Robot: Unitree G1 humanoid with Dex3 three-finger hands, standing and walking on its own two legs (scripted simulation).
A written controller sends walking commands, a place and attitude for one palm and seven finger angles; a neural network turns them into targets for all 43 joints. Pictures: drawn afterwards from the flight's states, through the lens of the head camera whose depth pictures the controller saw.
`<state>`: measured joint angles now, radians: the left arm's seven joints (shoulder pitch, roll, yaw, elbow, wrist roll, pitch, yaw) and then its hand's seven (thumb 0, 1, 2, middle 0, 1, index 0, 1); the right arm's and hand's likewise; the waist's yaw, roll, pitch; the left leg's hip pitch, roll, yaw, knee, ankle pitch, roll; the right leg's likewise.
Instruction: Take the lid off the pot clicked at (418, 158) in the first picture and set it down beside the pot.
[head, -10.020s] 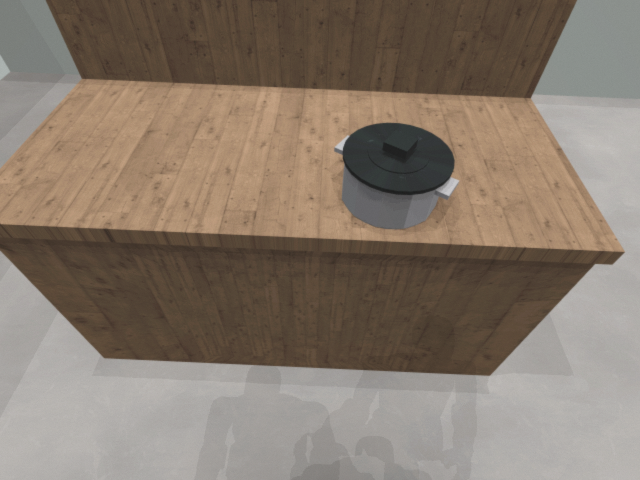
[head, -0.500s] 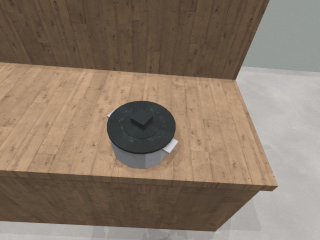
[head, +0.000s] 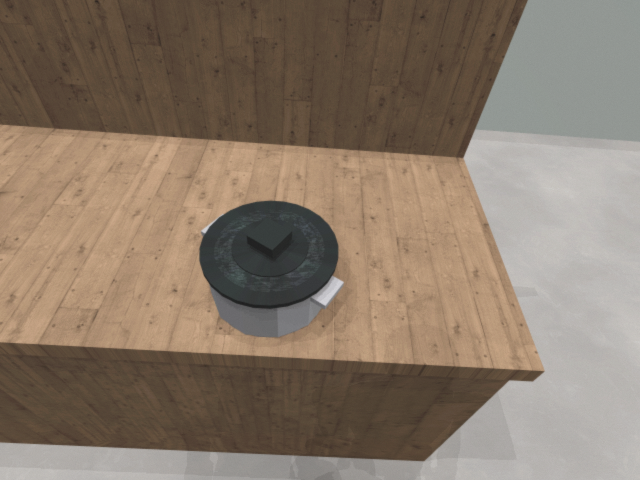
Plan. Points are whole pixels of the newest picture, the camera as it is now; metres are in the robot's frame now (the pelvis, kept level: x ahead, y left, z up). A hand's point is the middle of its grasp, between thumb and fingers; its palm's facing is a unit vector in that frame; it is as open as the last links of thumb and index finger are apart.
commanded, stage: look again from close up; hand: left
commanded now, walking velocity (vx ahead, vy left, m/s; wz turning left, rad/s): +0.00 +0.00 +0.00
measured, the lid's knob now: (269, 237) +0.43 +0.11 +0.05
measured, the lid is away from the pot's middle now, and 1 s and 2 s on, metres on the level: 0.00 0.00 0.00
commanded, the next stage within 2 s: lift the closed hand beside the body in 0.64 s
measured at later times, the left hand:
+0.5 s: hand out of the picture -0.02 +0.14 -0.18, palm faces +0.03 -0.99 -0.11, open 7.4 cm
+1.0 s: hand (193, 479) +0.14 +0.16 -0.08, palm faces +0.07 -0.96 -0.26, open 6.1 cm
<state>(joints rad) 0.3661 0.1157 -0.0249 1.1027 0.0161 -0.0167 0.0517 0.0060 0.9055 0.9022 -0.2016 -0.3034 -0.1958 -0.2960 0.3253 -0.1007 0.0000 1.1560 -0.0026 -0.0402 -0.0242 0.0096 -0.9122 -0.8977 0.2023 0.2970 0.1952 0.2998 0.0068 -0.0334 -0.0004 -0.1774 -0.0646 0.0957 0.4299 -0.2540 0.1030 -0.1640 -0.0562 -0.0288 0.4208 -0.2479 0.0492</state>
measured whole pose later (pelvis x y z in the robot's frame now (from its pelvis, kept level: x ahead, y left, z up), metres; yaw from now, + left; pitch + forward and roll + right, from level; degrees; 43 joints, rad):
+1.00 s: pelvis -0.01 +0.00 -0.01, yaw +1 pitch +0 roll +0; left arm 0.41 0.15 -0.07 0.31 0.01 0.01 0.12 0.05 0.96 0.90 -0.43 -0.56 -0.42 -0.55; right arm 0.27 -0.26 -0.02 0.82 0.03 -0.22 0.01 0.03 -0.92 -0.90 0.20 0.30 0.20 0.30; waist -0.02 0.06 -0.04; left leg -0.25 -0.08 0.09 0.52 -0.28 0.10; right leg -0.24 -0.07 -0.01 0.53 -0.30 0.02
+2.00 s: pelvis +0.00 -0.06 +0.00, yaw +3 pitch -3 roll -1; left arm 0.62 0.27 0.17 -0.19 -0.04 -0.05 0.07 0.02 0.89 0.90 -1.30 -1.50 -1.29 -1.50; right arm 0.19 -0.20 0.01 0.52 0.02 -0.19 -0.07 0.02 -0.90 -0.90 0.21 0.30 0.29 0.36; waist 0.05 0.05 0.00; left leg -0.16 0.00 0.02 0.49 -0.28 0.02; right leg -0.12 0.02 -0.07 0.45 -0.28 -0.03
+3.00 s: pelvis -0.05 -0.05 +0.00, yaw +3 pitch -3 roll -1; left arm 0.18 0.63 0.04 -0.19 0.76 -0.01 -0.23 0.00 0.16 1.23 -1.03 -0.63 -1.02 -0.63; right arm 0.05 -0.28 0.00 0.47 0.05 0.03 -0.04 0.02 -0.90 -0.90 0.20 0.30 0.18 0.30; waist 0.06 0.13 0.01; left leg -0.20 -0.02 0.03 0.42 -0.17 0.04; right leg -0.16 0.00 -0.07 0.39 -0.18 -0.02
